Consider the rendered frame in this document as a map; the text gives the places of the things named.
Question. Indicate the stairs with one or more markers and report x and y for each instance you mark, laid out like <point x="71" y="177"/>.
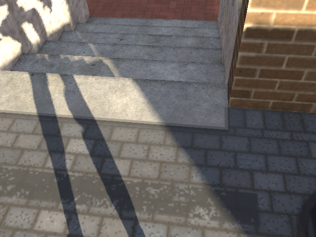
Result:
<point x="138" y="48"/>

